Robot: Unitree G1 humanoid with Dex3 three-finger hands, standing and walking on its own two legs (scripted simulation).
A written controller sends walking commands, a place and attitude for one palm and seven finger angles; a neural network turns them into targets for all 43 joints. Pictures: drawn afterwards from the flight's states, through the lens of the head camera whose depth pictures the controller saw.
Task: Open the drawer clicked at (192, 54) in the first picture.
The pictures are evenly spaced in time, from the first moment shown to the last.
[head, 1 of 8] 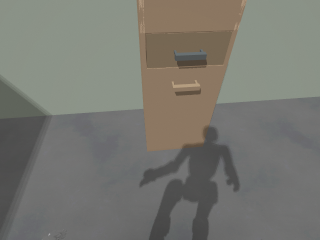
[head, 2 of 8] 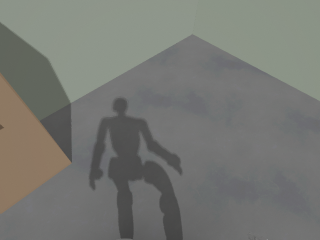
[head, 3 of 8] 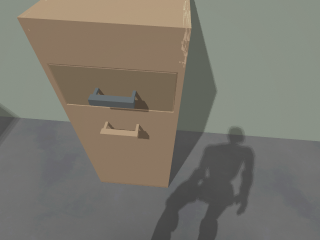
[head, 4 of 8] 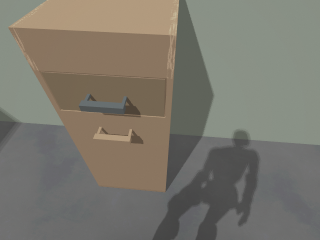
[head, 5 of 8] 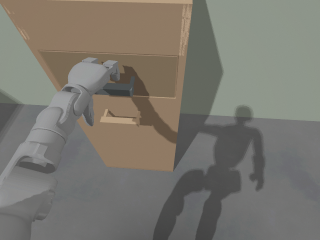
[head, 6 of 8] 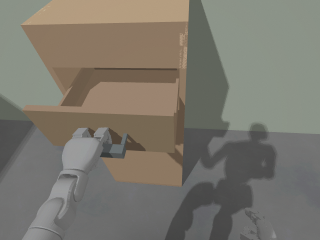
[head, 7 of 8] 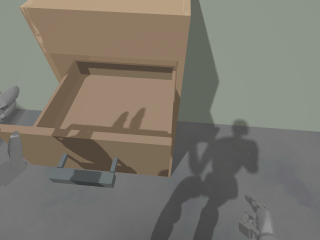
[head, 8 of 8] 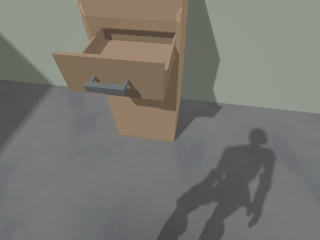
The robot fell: no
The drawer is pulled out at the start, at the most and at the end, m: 0.00 0.30 0.29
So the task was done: yes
